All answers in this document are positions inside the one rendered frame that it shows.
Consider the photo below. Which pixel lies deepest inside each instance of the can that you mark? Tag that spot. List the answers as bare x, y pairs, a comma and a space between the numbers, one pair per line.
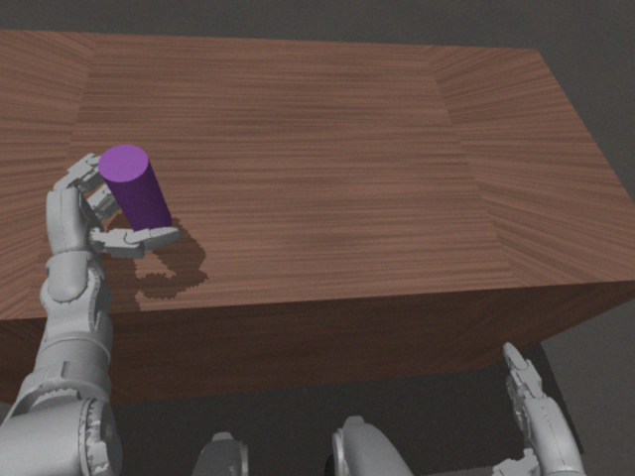
128, 173

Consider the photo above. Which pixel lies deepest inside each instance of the left robot arm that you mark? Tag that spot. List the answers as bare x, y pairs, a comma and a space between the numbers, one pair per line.
61, 423

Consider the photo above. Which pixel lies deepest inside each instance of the right robot hand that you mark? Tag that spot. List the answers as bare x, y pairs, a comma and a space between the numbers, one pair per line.
548, 440

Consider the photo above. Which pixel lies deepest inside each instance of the left robot hand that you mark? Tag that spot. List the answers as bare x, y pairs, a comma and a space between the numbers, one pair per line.
73, 222

